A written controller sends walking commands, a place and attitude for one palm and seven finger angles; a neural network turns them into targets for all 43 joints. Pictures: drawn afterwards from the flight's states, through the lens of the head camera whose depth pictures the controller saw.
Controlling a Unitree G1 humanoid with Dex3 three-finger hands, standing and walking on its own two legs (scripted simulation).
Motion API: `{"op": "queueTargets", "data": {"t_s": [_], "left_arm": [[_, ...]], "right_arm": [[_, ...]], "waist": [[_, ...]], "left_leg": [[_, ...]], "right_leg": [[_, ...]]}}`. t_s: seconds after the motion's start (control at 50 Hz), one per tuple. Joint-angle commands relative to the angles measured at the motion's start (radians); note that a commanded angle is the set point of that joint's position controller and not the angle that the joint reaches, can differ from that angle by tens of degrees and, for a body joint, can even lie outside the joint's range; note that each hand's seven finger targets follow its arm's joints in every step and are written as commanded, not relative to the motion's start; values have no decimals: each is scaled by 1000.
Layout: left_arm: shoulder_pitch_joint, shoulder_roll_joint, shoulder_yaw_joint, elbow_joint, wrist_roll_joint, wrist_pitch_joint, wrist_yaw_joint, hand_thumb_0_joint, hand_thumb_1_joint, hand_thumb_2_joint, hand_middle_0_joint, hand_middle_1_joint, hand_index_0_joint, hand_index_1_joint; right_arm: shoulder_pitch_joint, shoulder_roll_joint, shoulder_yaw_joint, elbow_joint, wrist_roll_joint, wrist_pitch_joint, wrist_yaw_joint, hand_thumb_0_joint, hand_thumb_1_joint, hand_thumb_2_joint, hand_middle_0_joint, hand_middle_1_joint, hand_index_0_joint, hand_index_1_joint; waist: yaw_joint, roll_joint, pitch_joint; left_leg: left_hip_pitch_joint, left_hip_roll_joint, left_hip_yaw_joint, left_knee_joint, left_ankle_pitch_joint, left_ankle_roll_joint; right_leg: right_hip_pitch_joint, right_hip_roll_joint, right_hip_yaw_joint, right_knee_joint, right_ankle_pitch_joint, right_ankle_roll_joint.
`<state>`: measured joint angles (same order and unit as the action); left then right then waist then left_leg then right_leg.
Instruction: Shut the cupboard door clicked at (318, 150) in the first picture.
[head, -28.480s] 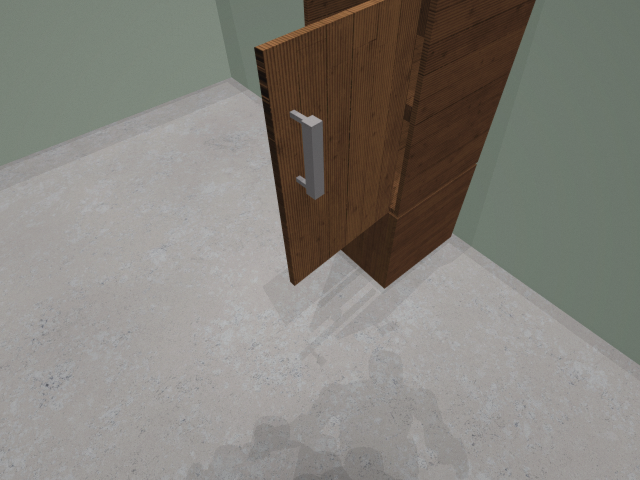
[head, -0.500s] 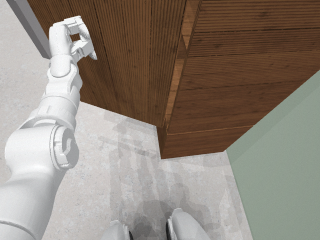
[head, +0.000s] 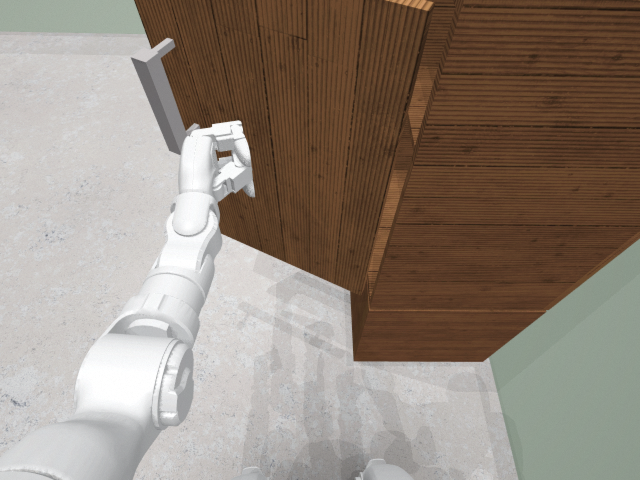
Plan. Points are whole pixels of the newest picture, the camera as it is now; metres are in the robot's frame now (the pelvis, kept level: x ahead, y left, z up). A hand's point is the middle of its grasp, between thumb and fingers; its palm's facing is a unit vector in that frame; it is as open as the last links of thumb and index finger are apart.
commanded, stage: draw the hand back to the body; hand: left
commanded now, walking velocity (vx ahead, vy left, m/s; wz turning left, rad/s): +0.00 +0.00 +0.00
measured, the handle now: (173, 99) +0.63 +0.18 +0.10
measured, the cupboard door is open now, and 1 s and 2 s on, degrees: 64 64 64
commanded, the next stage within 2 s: step back with the hand held close in 1.64 s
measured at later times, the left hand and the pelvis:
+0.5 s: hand (162, 214) +0.38 +0.14 +0.15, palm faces +0.02 -1.00 -0.03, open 3.1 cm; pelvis +0.01 -0.01 +0.03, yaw +0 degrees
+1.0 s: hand out of the picture +0.25 +0.24 +0.18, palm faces +0.32 -0.90 -0.29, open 4.2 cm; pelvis +0.01 +0.01 +0.05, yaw +1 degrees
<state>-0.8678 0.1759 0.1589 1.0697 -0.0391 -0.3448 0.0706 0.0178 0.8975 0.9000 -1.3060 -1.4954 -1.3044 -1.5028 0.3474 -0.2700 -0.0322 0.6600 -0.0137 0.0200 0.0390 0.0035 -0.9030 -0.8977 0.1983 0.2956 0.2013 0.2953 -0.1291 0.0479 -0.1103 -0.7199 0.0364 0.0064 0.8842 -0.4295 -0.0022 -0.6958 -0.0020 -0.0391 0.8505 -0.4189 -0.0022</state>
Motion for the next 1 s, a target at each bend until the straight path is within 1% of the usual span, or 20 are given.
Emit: {"op": "queueTargets", "data": {"t_s": [0.0,0.04,0.06,0.1,0.12,0.16,0.2,0.28,0.36,0.44,0.52,0.54,0.56,0.6,0.7,0.78,0.8,0.84,0.9,0.98], "left_arm": [[-529,209,100,-163,-26,-16,37,0,900,900,-1300,-1500,-1300,-1500],[-555,194,97,-189,-41,-57,34,0,900,900,-1300,-1500,-1300,-1500],[-510,232,138,-224,-43,-86,29,0,900,900,-1300,-1500,-1300,-1500],[-401,280,162,-293,-27,-137,10,0,900,900,-1300,-1500,-1300,-1500],[-337,265,139,-316,-13,-146,-6,0,900,900,-1300,-1500,-1300,-1500],[-203,237,106,-354,-2,-122,-35,0,900,900,-1300,-1500,-1300,-1500],[-82,229,97,-362,-22,-55,-72,0,900,900,-1300,-1500,-1300,-1500],[-20,204,94,-587,-146,64,-129,0,900,900,-1300,-1500,-1300,-1500],[25,206,68,-865,-164,42,-142,0,900,900,-1300,-1500,-1300,-1500],[194,177,9,-926,-147,56,-171,0,900,900,-1300,-1500,-1300,-1500],[340,196,41,-900,-186,186,-212,0,900,900,-1190,-1380,-1190,-1380],[359,219,67,-909,-198,221,-217,0,900,900,-1163,-1350,-1163,-1350],[358,246,-1,-1051,-98,180,-142,0,900,900,-1135,-1320,-1135,-1320],[489,221,7,-1048,-91,201,-87,0,900,900,-1080,-1260,-1080,-1260],[541,285,50,-1244,-56,225,-25,0,900,900,-943,-1110,-943,-1110],[619,265,39,-1399,-37,229,5,0,900,900,-832,-990,-832,-990],[679,269,41,-1401,-37,235,6,0,900,900,-805,-960,-805,-960],[732,261,48,-1432,-35,240,12,0,900,900,-750,-900,-750,-900],[874,267,83,-1401,-35,255,13,0,900,900,-668,-810,-668,-810],[962,295,145,-1486,-35,251,14,0,900,900,-558,-690,-558,-690]], "right_arm": [[159,-138,-37,-60,5,-6,-22,0,-900,-900,200,300,200,300],[141,-127,-31,-63,0,-17,-23,0,-900,-900,200,300,200,300],[137,-127,-31,-75,-3,-23,-21,0,-900,-900,200,300,200,300],[127,-125,-32,-98,-4,-25,-20,0,-900,-900,200,300,200,300],[122,-120,-31,-108,-1,-25,-17,0,-900,-900,200,300,200,300],[111,-118,-36,-129,9,-19,-11,0,-900,-900,200,300,200,300],[105,-123,-40,-150,26,-6,-15,0,-900,-900,200,300,200,300],[30,-121,-36,-195,62,-2,-45,0,-900,-900,200,300,200,300],[-24,-99,-25,-198,65,-40,-71,0,-900,-900,200,300,200,300],[-75,-91,-15,-188,69,-71,-78,0,-900,-900,200,300,200,300],[-151,-103,0,-213,86,-71,-88,0,-900,-900,200,300,200,300],[-169,-106,2,-222,87,-71,-95,0,-900,-900,200,300,200,300],[-198,-70,3,-239,78,-56,-114,0,-900,-900,200,300,200,300],[-219,-69,10,-241,69,-43,-129,0,-900,-900,200,300,200,300],[-258,-63,29,-239,60,-39,-141,0,-900,-900,200,300,200,300],[-268,-51,40,-236,47,-70,-136,0,-900,-900,200,300,200,300],[-268,-56,41,-232,42,-75,-135,0,-900,-900,200,300,200,300],[-273,-52,43,-230,38,-80,-133,0,-900,-900,200,300,200,300],[-277,-58,42,-222,33,-77,-129,0,-900,-900,200,300,200,300],[-290,-52,39,-227,31,-69,-124,0,-900,-900,200,300,200,300]], "waist": [[-46,-91,-326],[-42,-82,-376],[-9,-65,-427],[29,-40,-502],[40,-23,-521],[54,-13,-502],[61,-79,-450],[70,-153,-355],[80,-58,-330],[85,11,-233],[116,-38,-132],[124,-86,-124],[116,-114,-91],[123,-161,-65],[134,-34,-72],[138,83,-80],[142,37,-62],[144,38,-38],[155,-31,32],[168,-31,20]], "left_leg": [[228,-45,2,-112,289,24],[247,-46,2,-98,325,23],[261,-47,4,-93,354,21],[290,-48,11,-87,410,22],[304,-46,13,-92,438,21],[315,-42,28,-102,454,22],[281,-43,39,-135,434,28],[297,-47,59,-202,368,37],[398,-48,55,-230,388,46],[438,-45,44,-262,350,43],[412,-50,33,-323,235,37],[409,-53,31,-330,215,38],[451,-56,37,-370,235,40],[466,-50,31,-392,234,45],[569,-43,24,-452,291,41],[654,-36,11,-488,366,27],[644,-34,9,-496,367,29],[652,-32,5,-513,377,25],[623,-30,5,-534,367,25],[632,-29,3,-542,383,22]], "right_leg": [[163,39,8,-124,397,-6],[179,37,15,-108,433,-5],[208,37,18,-94,457,-8],[267,36,24,-73,516,-13],[278,36,23,-68,539,-14],[294,37,22,-84,563,-14],[361,39,19,-115,587,-11],[451,37,20,-204,601,2],[454,35,21,-229,589,0],[409,30,12,-252,499,-6],[410,18,7,-310,348,-8],[421,17,9,-322,318,-5],[431,-4,48,-383,298,0],[459,-8,38,-402,279,6],[531,-3,21,-436,312,-9],[558,7,1,-452,356,-20],[569,8,-1,-464,354,-18],[577,9,-5,-471,361,-18],[585,11,-10,-493,347,-15],[610,8,-13,-493,354,-14]]}}
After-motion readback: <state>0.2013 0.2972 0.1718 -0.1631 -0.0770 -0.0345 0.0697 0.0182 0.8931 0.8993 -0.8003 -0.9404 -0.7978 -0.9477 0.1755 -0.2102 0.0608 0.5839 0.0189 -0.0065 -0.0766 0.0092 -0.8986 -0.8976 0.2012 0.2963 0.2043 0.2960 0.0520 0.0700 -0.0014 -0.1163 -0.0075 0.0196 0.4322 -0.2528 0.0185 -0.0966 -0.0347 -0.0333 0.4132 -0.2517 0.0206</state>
